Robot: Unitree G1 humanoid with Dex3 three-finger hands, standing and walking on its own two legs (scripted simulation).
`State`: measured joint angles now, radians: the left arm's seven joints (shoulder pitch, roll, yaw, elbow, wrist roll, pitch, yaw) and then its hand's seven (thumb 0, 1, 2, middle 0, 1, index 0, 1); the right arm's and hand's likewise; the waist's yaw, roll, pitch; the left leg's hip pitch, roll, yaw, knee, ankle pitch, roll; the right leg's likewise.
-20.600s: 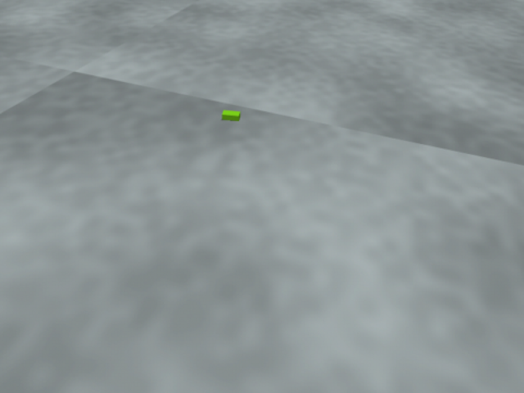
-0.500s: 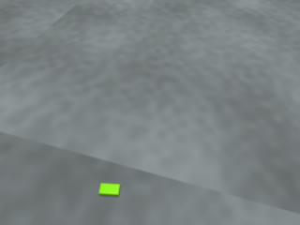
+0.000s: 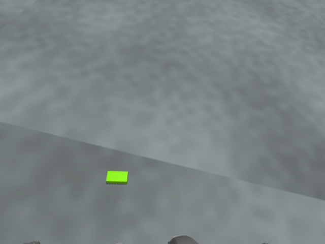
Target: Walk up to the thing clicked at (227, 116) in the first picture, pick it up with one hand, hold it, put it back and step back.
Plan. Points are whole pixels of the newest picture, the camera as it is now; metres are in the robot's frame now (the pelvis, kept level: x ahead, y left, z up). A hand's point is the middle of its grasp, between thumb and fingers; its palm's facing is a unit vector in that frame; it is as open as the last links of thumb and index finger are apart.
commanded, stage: walk up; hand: left
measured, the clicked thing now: (117, 177) +0.52 +0.19 -0.75
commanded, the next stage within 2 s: none
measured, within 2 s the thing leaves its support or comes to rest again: neither
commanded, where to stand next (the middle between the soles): +0.15 -0.06 m, yaw +2 degrees
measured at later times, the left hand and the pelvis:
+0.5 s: hand out of the picture -0.01 +0.22 -0.14, palm faces +0.02 -0.92 -0.39, open 7.4 cm; pelvis -0.14 -0.04 -0.01, yaw +2 degrees
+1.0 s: hand out of the picture -0.20 +0.20 -0.14, palm faces +0.02 -0.91 -0.41, open 7.4 cm; pelvis -0.22 -0.07 +0.00, yaw -1 degrees
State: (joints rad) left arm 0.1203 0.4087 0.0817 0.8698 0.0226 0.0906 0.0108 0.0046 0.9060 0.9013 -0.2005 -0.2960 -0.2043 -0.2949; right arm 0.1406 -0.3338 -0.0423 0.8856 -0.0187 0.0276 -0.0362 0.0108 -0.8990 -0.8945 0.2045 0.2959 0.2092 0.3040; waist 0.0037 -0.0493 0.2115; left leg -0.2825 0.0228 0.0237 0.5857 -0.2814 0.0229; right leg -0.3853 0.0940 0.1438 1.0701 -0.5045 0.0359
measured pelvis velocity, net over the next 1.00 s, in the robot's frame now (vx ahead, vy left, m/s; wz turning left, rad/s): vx -0.22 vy -0.07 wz -0.02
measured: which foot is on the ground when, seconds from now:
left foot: down 0.00-0.18, up 0.20-0.50, down 0.52-0.88, up 0.90-1.00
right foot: up 0.00-0.12, down 0.14-0.56, up 0.58-0.82, down 0.84-1.00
